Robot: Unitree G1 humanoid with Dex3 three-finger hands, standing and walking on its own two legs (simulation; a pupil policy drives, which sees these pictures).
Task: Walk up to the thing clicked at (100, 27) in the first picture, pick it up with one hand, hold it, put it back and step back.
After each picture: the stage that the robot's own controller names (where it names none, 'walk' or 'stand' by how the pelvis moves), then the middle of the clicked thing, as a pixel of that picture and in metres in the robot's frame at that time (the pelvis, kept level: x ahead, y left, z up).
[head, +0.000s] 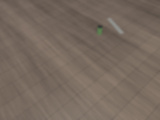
stand; (99, 29) +1.69 -0.25 -0.72
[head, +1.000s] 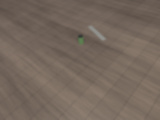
walk; (80, 39) +1.57 +0.13 -0.70
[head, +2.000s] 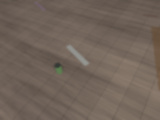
walk; (58, 68) +1.02 +0.34 -0.72
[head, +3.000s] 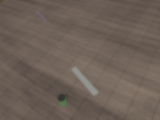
walk; (62, 100) +0.65 +0.27 -0.72
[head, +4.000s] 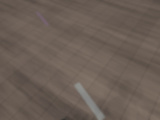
stand; out of the picture +0.42 +0.19 -0.70
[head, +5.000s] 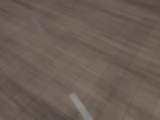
stand; out of the picture +0.35 +0.18 -0.72
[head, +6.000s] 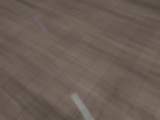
stand; out of the picture +0.35 +0.18 -0.72
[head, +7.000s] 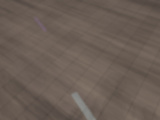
stand; out of the picture +0.35 +0.19 -0.73
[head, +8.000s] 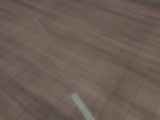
stand; out of the picture +0.34 +0.19 -0.73
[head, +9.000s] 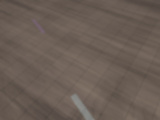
stand; out of the picture +0.34 +0.19 -0.73
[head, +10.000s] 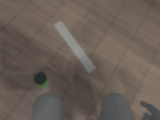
go down; (41, 80) +0.40 +0.20 -0.42
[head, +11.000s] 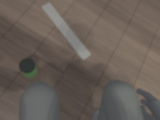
go down; (28, 68) +0.42 +0.23 -0.31
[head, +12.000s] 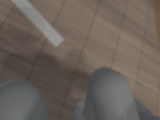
close in; out of the picture +0.40 +0.26 -0.23
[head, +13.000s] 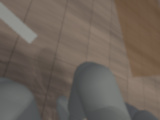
close; out of the picture +0.39 +0.27 -0.22
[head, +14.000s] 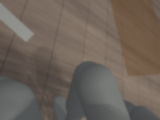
close; out of the picture +0.39 +0.27 -0.22
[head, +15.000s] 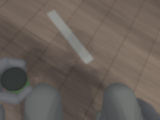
lift; (17, 83) +0.31 +0.24 -0.06
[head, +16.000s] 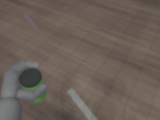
hold; (34, 86) +0.33 +0.17 +0.05
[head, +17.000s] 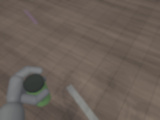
hold; (38, 90) +0.33 +0.17 +0.01
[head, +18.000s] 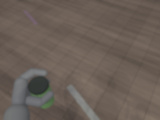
hold; (42, 92) +0.33 +0.16 +0.01
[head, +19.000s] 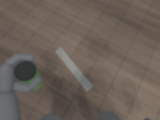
crouch; (29, 76) +0.38 +0.18 -0.06
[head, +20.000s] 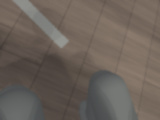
lower; out of the picture +0.43 +0.27 -0.15
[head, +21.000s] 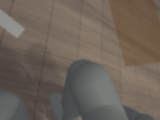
lower; out of the picture +0.42 +0.28 -0.22
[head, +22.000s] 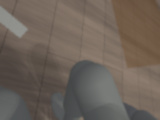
lower; out of the picture +0.42 +0.28 -0.22
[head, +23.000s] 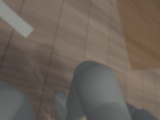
lower; out of the picture +0.41 +0.28 -0.23
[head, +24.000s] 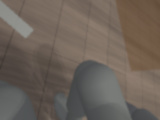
lower; out of the picture +0.40 +0.29 -0.22
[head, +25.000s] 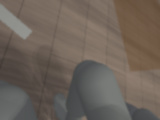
open; out of the picture +0.40 +0.26 -0.23
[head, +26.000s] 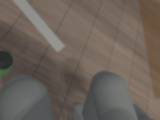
stand; (1, 64) +0.40 +0.23 -0.25
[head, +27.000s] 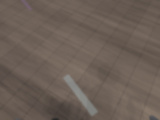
stand; out of the picture +0.35 +0.16 -0.62
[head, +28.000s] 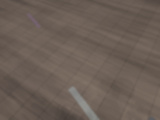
stand; out of the picture +0.37 +0.17 -0.67
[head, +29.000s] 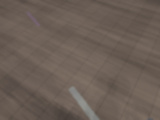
stand; out of the picture +0.35 +0.16 -0.67
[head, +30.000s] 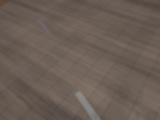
stand; out of the picture +0.37 +0.16 -0.72
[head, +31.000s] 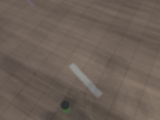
walk; (65, 107) +0.44 +0.16 -0.69
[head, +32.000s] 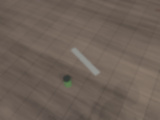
walk; (67, 81) +0.70 +0.17 -0.70
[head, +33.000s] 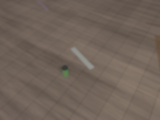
stand; (65, 71) +0.99 +0.19 -0.70
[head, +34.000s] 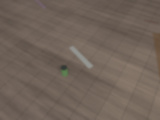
stand; (64, 70) +0.98 +0.18 -0.73
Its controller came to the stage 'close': yes
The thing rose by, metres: 0.72
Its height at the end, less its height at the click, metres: +0.00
